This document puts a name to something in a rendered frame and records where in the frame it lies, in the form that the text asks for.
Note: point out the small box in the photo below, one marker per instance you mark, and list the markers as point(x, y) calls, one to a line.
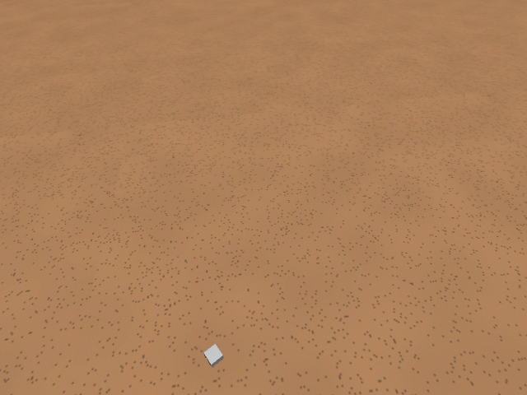
point(213, 355)

